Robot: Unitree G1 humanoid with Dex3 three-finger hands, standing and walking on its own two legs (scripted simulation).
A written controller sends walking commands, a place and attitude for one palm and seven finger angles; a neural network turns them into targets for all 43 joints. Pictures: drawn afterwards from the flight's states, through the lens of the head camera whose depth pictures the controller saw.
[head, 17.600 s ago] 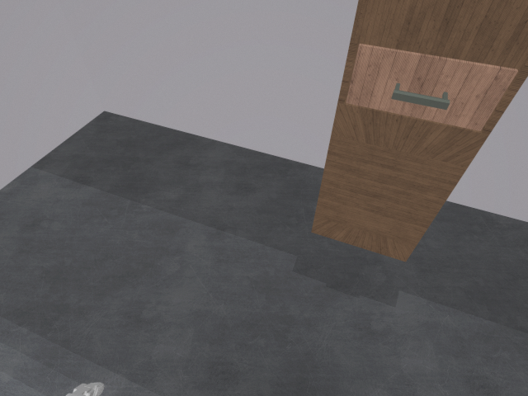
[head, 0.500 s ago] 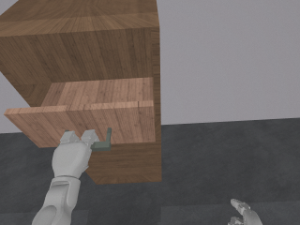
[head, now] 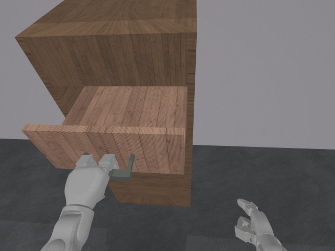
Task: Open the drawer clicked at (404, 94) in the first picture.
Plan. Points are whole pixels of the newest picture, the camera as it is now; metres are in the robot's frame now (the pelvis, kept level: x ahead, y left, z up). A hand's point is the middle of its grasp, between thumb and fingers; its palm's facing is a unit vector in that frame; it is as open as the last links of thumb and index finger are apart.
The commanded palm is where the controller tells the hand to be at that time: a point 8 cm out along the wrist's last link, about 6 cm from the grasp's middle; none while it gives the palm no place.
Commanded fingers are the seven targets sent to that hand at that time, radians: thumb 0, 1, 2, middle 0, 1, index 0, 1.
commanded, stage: pull the drawer open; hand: left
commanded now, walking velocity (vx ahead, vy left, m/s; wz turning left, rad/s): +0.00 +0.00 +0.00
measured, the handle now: (105, 166) +0.30 +0.20 +0.04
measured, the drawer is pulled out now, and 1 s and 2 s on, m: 0.17 0.29 0.28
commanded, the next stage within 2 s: open the thumb to release the handle in 0.56 s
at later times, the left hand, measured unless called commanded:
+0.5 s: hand (85, 231) +0.15 +0.20 +0.02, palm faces +0.02 -0.13 -0.99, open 5.7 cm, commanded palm +0.09 +0.21 +0.08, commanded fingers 0.00 0.90 0.90 -0.40 -1.35 -0.40 -1.35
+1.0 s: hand (81, 238) +0.14 +0.20 +0.02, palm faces +0.03 -0.12 -0.99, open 8.7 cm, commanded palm +0.10 +0.20 +0.08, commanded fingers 0.00 -0.36 0.36 -0.31 -1.22 -0.31 -1.22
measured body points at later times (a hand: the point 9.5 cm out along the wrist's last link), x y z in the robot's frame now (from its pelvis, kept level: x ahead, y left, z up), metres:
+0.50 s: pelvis +0.00 +0.00 -0.02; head +0.03 -0.04 +0.43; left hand +0.14 +0.21 +0.08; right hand +0.21 -0.22 -0.12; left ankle -0.03 +0.11 -0.72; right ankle -0.01 -0.07 -0.72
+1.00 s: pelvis -0.01 -0.01 -0.02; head +0.01 -0.05 +0.43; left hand +0.13 +0.21 +0.08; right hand +0.22 -0.20 -0.11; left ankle -0.03 +0.11 -0.72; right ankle -0.01 -0.07 -0.72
